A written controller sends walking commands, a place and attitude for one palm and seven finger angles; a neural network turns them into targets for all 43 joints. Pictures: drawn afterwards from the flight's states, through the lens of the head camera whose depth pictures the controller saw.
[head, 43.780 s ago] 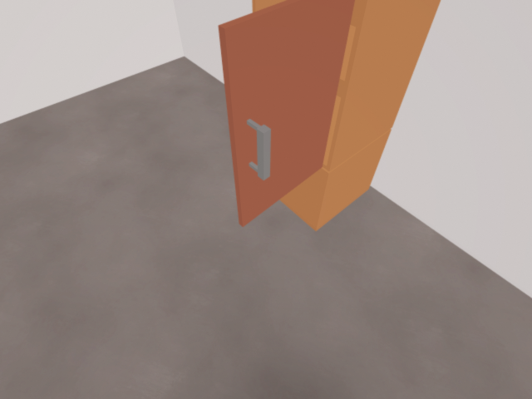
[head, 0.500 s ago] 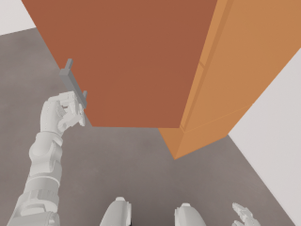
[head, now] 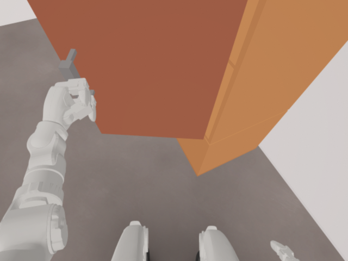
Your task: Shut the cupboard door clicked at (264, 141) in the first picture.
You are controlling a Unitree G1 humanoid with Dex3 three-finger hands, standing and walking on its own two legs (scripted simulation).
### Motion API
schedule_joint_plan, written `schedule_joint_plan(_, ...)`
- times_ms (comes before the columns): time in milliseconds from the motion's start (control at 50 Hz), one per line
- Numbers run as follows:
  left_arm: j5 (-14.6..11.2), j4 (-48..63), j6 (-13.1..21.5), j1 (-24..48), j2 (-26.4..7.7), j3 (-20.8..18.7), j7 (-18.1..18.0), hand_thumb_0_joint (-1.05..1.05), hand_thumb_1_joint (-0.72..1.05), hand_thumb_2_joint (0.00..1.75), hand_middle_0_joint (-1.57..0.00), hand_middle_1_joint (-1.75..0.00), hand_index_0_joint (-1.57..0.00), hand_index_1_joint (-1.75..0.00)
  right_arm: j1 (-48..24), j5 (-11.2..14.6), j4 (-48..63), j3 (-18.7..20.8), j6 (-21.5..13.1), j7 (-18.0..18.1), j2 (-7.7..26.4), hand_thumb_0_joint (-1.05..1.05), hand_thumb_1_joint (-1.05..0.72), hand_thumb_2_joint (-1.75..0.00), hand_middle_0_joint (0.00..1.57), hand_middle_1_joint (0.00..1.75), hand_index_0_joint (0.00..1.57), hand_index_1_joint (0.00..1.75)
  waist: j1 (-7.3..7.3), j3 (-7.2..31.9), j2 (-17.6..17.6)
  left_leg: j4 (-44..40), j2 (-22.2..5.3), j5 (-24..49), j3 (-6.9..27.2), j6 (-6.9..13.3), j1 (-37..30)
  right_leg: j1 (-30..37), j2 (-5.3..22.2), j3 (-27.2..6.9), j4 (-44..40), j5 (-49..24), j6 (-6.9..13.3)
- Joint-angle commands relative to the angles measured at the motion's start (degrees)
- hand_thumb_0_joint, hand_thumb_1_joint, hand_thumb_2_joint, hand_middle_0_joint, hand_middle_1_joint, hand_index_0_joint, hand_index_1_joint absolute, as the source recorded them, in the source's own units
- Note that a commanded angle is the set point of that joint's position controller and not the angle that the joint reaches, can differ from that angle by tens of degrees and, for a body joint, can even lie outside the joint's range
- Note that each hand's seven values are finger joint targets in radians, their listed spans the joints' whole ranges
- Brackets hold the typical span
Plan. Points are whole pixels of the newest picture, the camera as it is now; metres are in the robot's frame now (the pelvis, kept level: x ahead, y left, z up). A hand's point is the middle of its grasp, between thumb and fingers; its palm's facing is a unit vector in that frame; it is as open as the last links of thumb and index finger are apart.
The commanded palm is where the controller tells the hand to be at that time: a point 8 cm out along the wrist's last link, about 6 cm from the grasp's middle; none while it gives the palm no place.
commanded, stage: push the door shut along its arc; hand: left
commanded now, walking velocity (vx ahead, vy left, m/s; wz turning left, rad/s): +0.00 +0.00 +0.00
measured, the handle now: (81, 82) +0.51 +0.23 +0.07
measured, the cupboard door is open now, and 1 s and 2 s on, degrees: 61 46 31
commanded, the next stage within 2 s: pull the fist back off the door in 1.46 s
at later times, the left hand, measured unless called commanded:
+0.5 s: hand (112, 82) +0.50 +0.15 +0.08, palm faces -0.24 -0.97 +0.00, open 3.1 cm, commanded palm +0.50 +0.21 +0.07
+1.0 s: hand (123, 67) +0.55 +0.14 +0.08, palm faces -0.33 -0.94 -0.02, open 3.1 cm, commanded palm +0.57 +0.17 +0.07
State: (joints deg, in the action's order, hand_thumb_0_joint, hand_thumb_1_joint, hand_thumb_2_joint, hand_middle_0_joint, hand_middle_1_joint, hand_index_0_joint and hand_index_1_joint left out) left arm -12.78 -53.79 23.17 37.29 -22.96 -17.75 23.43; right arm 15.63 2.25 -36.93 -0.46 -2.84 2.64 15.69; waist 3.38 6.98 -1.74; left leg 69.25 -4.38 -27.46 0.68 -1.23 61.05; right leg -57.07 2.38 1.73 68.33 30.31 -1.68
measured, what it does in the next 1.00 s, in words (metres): stands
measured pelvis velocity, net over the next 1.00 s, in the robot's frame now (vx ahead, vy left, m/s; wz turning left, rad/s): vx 0.00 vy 0.00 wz -0.04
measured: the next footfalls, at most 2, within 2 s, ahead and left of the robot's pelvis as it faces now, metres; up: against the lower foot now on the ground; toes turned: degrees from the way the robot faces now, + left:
none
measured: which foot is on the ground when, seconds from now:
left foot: down 0.00-1.00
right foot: down 0.00-1.00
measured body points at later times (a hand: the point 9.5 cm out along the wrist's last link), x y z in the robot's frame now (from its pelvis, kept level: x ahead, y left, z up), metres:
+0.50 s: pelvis +0.00 +0.00 -0.01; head +0.13 +0.01 +0.42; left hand +0.51 +0.21 +0.08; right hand +0.04 -0.27 -0.13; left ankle +0.05 +0.13 -0.63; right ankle +0.02 -0.14 -0.63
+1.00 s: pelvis +0.00 +0.00 -0.03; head +0.17 +0.01 +0.39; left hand +0.57 +0.19 +0.08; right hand +0.01 -0.27 -0.14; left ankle +0.05 +0.13 -0.63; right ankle +0.02 -0.14 -0.63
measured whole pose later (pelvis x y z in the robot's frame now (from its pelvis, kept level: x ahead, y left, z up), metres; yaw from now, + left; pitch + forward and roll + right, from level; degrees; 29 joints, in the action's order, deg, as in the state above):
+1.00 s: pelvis +0.00 +0.00 -0.03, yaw -3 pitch +28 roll -4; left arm -5.0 -71.9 14.5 67.6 -36.3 -18.5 29.9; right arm 18.3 1.2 -37.5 -2.5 -3.0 2.0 16.2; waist 12.0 6.3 -3.0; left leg 76.5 -6.2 -29.1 1.7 -1.0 75.2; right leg -70.7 0.4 1.8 73.9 30.7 -1.8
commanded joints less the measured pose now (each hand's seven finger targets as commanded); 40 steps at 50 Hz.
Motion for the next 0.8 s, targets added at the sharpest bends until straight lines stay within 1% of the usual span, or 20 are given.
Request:
schedule_joint_plan(0, -0.85, 9.85, 3.44, 28.52, -11.85, -0.54, 1.89, 0.00, 0.90, 0.90, -1.30, -1.50, -1.30, -1.50, 5.15, 0.11, 4.40, 3.45, -2.05, 0.42, 9.44, 0.00, -0.90, -0.90, 0.20, 0.30, 0.20, 0.30, 3.28, 24.80, -2.39, -7.52, 2.56, 10.73, 1.60, 2.37, -19.95, 4.98, -3.54, -0.38, -9.59, -13.22, 2.98)
schedule_joint_plan(100, -0.03, 8.22, 3.32, 32.50, -13.72, -0.95, 2.48, 0.00, 0.90, 0.90, -1.30, -1.50, -1.30, -1.50, 6.38, 0.01, 3.74, 3.44, -1.90, 0.24, 9.94, 0.00, -0.90, -0.90, 0.20, 0.30, 0.20, 0.30, 3.76, 26.97, -4.08, -7.05, 2.45, 11.60, 2.30, 2.36, -21.10, 3.11, -3.74, 0.02, -8.74, -12.81, 3.29)
schedule_joint_plan(140, 0.26, 6.40, 2.84, 33.65, -12.05, 0.59, 2.57, 0.00, 0.90, 0.90, -1.30, -1.50, -1.30, -1.50, 6.40, 0.15, 3.64, 3.35, -1.80, -0.08, 9.78, 0.00, -0.90, -0.90, 0.20, 0.30, 0.20, 0.30, 4.41, 26.36, -4.22, -7.27, 2.34, 10.56, 2.52, 2.22, -21.28, 1.62, -3.76, 0.19, -9.01, -11.64, 3.15)
schedule_joint_plan(200, 0.85, 4.23, 2.36, 36.14, -16.58, -2.52, 2.26, 0.00, 0.90, 0.90, -1.30, -1.50, -1.30, -1.50, 7.47, -0.01, 3.28, 3.15, -1.50, -0.01, 10.42, 0.00, -0.90, -0.90, 0.20, 0.30, 0.20, 0.30, 4.76, 26.30, -2.79, -6.29, 2.36, 10.22, 2.41, 2.63, -18.52, 2.12, -4.01, -0.09, -8.58, -11.45, 3.20)
schedule_joint_plan(240, 1.56, 3.67, 2.20, 37.92, -16.85, -2.20, 2.50, 0.00, 0.90, 0.90, -1.30, -1.50, -1.30, -1.50, 7.57, -0.01, 3.31, 3.05, -1.47, -0.14, 10.30, 0.00, -0.90, -0.90, 0.20, 0.30, 0.20, 0.30, 5.13, 27.46, -3.17, -6.08, 2.18, 10.51, 2.45, 2.57, -18.62, 1.83, -3.93, -0.09, -8.28, -11.56, 3.10)
schedule_joint_plan(300, 1.82, 4.82, 2.59, 40.59, -15.13, -0.38, 2.92, 0.00, 0.90, 0.90, -1.30, -1.50, -1.30, -1.50, 8.56, -0.30, 3.15, 3.17, -1.61, -0.53, 10.24, 0.00, -0.90, -0.90, 0.20, 0.30, 0.20, 0.30, 5.71, 29.44, -6.80, -5.84, 2.19, 13.52, 3.04, 2.37, -22.53, -0.40, -4.15, 0.26, -7.81, -12.93, 3.35)
schedule_joint_plan(320, 2.29, 3.38, 2.37, 39.45, -16.30, -1.32, 2.96, 0.00, 0.90, 0.90, -1.30, -1.50, -1.30, -1.50, 8.58, -0.27, 2.98, 3.31, -1.46, -0.61, 10.49, 0.00, -0.90, -0.90, 0.20, 0.30, 0.20, 0.30, 5.48, 29.72, -6.73, -5.71, 1.91, 13.56, 3.18, 2.13, -22.88, -1.09, -4.13, 0.44, -7.72, -12.73, 3.32)
schedule_joint_plan(340, 2.41, 2.93, 2.03, 40.68, -15.43, -0.11, 3.14, 0.00, 0.90, 0.90, -1.30, -1.50, -1.30, -1.50, 8.60, -0.19, 3.03, 3.14, -1.33, -0.69, 10.44, 0.00, -0.90, -0.90, 0.20, 0.30, 0.20, 0.30, 6.23, 28.78, -6.92, -5.69, 1.83, 13.06, 3.29, 2.17, -22.60, -2.05, -4.19, 0.46, -7.77, -12.25, 3.29)
schedule_joint_plan(400, 2.42, -0.02, 0.75, 40.91, -19.21, -3.58, 3.21, 0.00, 0.90, 0.90, -1.30, -1.50, -1.30, -1.50, 9.62, -0.24, 3.20, 2.94, -1.00, -0.71, 10.83, 0.00, -0.90, -0.90, 0.20, 0.30, 0.20, 0.30, 6.14, 28.79, -4.54, -4.91, 1.94, 13.75, 2.98, 2.55, -20.20, -0.45, -4.44, 0.46, -7.44, -13.18, 3.34)
schedule_joint_plan(440, 2.81, -1.61, -0.31, 42.50, -18.54, -2.83, 3.25, 0.00, 0.90, 0.90, -1.30, -1.50, -1.30, -1.50, 9.52, -0.20, 3.57, 2.58, -0.76, -0.83, 10.51, 0.00, -0.90, -0.90, 0.20, 0.30, 0.20, 0.30, 6.97, 27.87, -3.33, -4.46, 1.94, 12.86, 2.47, 2.78, -17.33, 0.22, -4.31, 0.15, -7.54, -13.29, 2.89)
schedule_joint_plan(460, 3.09, -2.50, -0.68, 43.26, -20.21, -4.00, 3.04, 0.00, 0.90, 0.90, -1.30, -1.50, -1.30, -1.50, 9.47, -0.15, 3.74, 2.47, -0.73, -0.85, 10.59, 0.00, -0.90, -0.90, 0.20, 0.30, 0.20, 0.30, 7.10, 27.21, -2.41, -4.00, 1.90, 11.74, 2.13, 2.93, -15.24, 0.74, -4.41, -0.16, -7.54, -12.77, 2.72)
schedule_joint_plan(500, 3.66, -1.65, -0.25, 44.73, -22.79, -5.51, 2.81, 0.00, 0.90, 0.90, -1.30, -1.50, -1.30, -1.50, 10.19, -0.39, 3.96, 2.30, -0.75, -0.83, 10.74, 0.00, -0.90, -0.90, 0.20, 0.30, 0.20, 0.30, 6.76, 28.93, -3.94, -3.30, 2.06, 13.18, 2.16, 3.00, -15.44, 0.95, -4.64, -0.27, -6.65, -13.86, 2.99)
schedule_joint_plan(560, 4.57, -0.79, 0.10, 46.98, -22.03, -4.04, 3.16, 0.00, 0.90, 0.90, -1.30, -1.50, -1.30, -1.50, 10.56, -0.61, 3.81, 2.40, -0.74, -1.07, 10.57, 0.00, -0.90, -0.90, 0.20, 0.30, 0.20, 0.30, 7.46, 30.82, -6.50, -2.54, 1.71, 15.43, 2.48, 2.70, -17.61, -0.70, -4.62, -0.13, -6.12, -15.14, 2.92)
schedule_joint_plan(600, 4.69, -1.42, 0.02, 46.94, -22.83, -4.40, 3.66, 0.00, 0.90, 0.90, -1.30, -1.50, -1.30, -1.50, 11.28, -0.60, 3.80, 2.40, -0.69, -1.08, 10.68, 0.00, -0.90, -0.90, 0.20, 0.30, 0.20, 0.30, 7.57, 32.58, -6.89, -1.94, 1.78, 17.20, 2.50, 2.77, -18.59, -0.89, -4.92, -0.02, -5.53, -16.33, 3.08)
schedule_joint_plan(640, 5.06, -2.92, -1.13, 48.16, -23.05, -4.13, 4.21, 0.00, 0.90, 0.90, -1.30, -1.50, -1.30, -1.50, 11.22, -0.57, 3.54, 2.36, -0.49, -1.07, 10.79, 0.00, -0.90, -0.90, 0.20, 0.30, 0.20, 0.30, 8.35, 31.93, -6.75, -1.46, 1.58, 16.26, 2.35, 2.82, -17.46, -1.41, -4.84, -0.09, -5.79, -16.00, 2.75)
schedule_joint_plan(660, 5.18, -3.54, -1.79, 48.28, -25.05, -5.62, 4.36, 0.00, 0.90, 0.90, -1.30, -1.50, -1.30, -1.50, 11.52, -0.51, 3.67, 2.32, -0.36, -0.95, 11.05, 0.00, -0.90, -0.90, 0.20, 0.30, 0.20, 0.30, 8.37, 31.80, -5.23, -1.19, 1.55, 15.83, 2.17, 2.97, -15.97, -0.41, -4.88, -0.28, -5.85, -16.14, 2.67)
schedule_joint_plan(680, 5.50, -3.50, -2.25, 49.33, -25.72, -5.45, 4.67, 0.00, 0.90, 0.90, -1.30, -1.50, -1.30, -1.50, 11.54, -0.62, 3.74, 2.20, -0.38, -0.95, 11.03, 0.00, -0.90, -0.90, 0.20, 0.30, 0.20, 0.30, 8.39, 32.10, -6.16, -0.94, 1.68, 15.46, 2.03, 3.06, -14.91, 0.11, -4.91, -0.44, -5.63, -16.19, 2.68)
schedule_joint_plan(700, 5.44, -3.60, -2.39, 49.82, -26.08, -5.80, 4.77, 0.00, 0.90, 0.90, -1.30, -1.50, -1.30, -1.50, 12.13, -0.52, 3.74, 2.14, -0.44, -0.80, 10.97, 0.00, -0.90, -0.90, 0.20, 0.30, 0.20, 0.30, 8.67, 32.87, -5.06, -0.62, 1.78, 16.19, 2.05, 3.28, -15.04, 0.35, -5.11, -0.43, -5.34, -16.97, 2.76)
schedule_joint_plan(760, 5.81, -3.65, -3.35, 52.59, -23.39, -3.00, 5.32, 0.00, 0.90, 0.90, -1.30, -1.50, -1.30, -1.50, 12.16, -0.70, 3.30, 2.24, -0.55, -0.71, 10.85, 0.00, -0.90, -0.90, 0.20, 0.30, 0.20, 0.30, 9.95, 32.36, -6.44, -0.03, 1.51, 16.60, 2.26, 3.23, -15.63, -1.86, -5.06, -0.22, -5.41, -16.99, 2.51)
schedule_joint_plan(780, 5.81, -3.59, -3.69, 53.68, -24.60, -3.78, 5.42, 0.00, 0.90, 0.90, -1.30, -1.50, -1.30, -1.50, 12.54, -0.79, 2.93, 2.32, -0.60, -0.62, 11.07, 0.00, -0.90, -0.90, 0.20, 0.30, 0.20, 0.30, 10.22, 32.54, -6.15, 0.28, 1.40, 16.38, 2.30, 3.29, -15.64, -2.08, -5.12, -0.20, -5.54, -16.81, 2.49)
